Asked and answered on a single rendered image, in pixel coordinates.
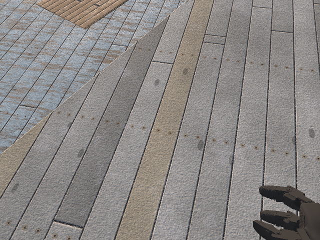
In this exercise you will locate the right robot hand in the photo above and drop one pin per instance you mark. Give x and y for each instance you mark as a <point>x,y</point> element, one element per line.
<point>306,226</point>

